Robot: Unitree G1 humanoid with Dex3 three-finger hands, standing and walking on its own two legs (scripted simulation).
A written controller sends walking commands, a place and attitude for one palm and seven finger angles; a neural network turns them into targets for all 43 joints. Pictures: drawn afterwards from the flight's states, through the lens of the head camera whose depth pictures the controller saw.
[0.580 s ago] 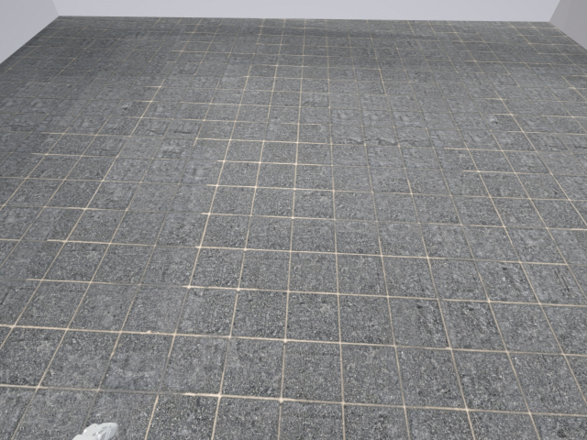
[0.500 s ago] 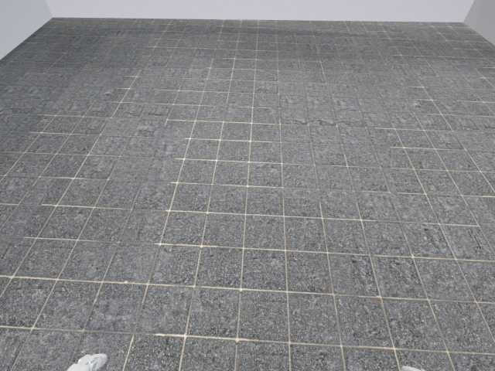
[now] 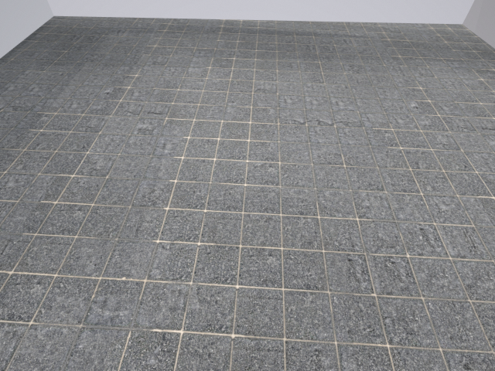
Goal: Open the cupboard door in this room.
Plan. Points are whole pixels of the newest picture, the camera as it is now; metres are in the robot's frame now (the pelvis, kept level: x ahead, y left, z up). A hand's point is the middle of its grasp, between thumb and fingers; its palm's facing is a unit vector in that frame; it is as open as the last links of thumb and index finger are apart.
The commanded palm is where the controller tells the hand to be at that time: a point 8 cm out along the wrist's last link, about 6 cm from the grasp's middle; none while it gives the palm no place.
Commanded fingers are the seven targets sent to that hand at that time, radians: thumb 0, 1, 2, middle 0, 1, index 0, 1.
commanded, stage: stand and wait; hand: left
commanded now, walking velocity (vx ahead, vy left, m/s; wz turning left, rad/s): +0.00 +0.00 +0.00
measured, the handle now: out of the picture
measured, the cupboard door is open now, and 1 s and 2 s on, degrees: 0 0 0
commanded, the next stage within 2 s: turn or walk to find it in 0.32 s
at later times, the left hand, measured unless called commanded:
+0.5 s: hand out of the picture +0.06 +0.24 -0.16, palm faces +0.01 -0.94 -0.33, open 7.4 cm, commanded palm none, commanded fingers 0.00 0.90 0.90 -0.20 -0.30 -0.20 -0.30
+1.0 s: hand out of the picture -0.01 +0.19 -0.17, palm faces +0.23 -0.93 -0.28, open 7.4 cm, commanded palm none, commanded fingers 0.00 0.90 0.90 -0.20 -0.30 -0.20 -0.30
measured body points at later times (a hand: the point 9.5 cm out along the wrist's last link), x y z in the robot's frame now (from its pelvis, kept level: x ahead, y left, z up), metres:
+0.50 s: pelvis -0.02 +0.00 +0.00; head -0.01 -0.01 +0.45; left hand +0.06 +0.29 -0.13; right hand +0.06 -0.30 -0.14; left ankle -0.01 +0.12 -0.74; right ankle -0.01 -0.12 -0.74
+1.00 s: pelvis -0.05 -0.02 -0.01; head -0.02 -0.03 +0.43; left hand -0.03 +0.24 -0.14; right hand +0.04 -0.26 -0.17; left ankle -0.02 +0.12 -0.73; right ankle -0.04 -0.13 -0.75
